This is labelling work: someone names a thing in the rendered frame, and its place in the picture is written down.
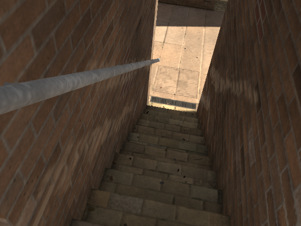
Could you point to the stairs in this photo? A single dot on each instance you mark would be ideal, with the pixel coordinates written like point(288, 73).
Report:
point(162, 176)

